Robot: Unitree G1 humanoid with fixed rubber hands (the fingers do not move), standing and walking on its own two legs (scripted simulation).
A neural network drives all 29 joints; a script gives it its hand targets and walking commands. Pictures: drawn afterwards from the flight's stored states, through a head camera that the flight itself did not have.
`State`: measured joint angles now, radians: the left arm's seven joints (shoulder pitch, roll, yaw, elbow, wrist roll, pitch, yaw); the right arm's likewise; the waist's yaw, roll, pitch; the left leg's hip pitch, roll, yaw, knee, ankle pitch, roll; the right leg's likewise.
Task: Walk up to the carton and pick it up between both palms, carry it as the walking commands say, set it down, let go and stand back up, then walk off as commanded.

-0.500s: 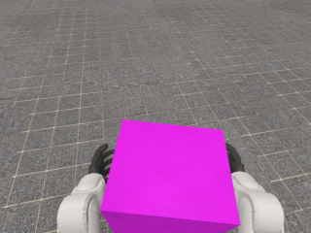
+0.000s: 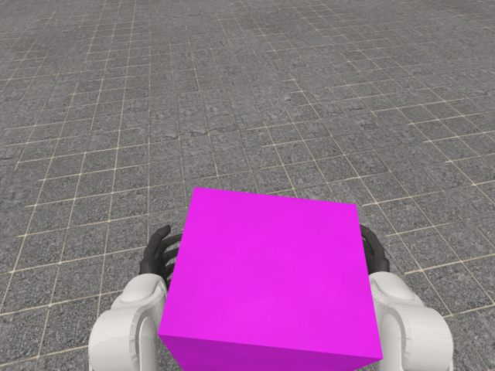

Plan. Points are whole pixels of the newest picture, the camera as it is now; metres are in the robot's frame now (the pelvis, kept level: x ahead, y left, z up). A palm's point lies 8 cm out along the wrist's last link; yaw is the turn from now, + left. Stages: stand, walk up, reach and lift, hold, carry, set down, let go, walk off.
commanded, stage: carry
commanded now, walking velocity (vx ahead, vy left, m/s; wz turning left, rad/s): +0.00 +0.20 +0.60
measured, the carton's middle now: (259, 301) +0.22 +0.01 +0.03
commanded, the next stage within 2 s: none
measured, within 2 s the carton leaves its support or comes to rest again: neither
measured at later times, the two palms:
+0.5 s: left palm out of the picture +0.09 +0.16 +0.10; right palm (362, 307) +0.19 -0.12 +0.08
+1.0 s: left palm out of the picture -0.07 +0.24 +0.08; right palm out of the picture +0.08 -0.02 +0.07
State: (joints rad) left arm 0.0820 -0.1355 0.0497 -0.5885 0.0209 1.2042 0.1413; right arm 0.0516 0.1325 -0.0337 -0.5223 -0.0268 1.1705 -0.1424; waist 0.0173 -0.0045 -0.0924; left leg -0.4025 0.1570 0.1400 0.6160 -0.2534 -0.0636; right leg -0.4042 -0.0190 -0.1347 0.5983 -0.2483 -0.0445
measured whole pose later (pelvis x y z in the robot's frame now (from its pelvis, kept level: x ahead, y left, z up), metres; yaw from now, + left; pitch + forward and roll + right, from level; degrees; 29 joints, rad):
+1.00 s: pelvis -0.21 -0.01 -0.01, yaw +29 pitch +5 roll +1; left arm 0.05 -0.13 0.04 -0.60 0.01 1.14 0.14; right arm 0.03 0.13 -0.04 -0.58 -0.03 1.14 -0.14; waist 0.01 0.03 -0.06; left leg -0.52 -0.10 -0.01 0.68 -0.25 0.07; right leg -0.39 -0.05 -0.10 0.69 -0.40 0.02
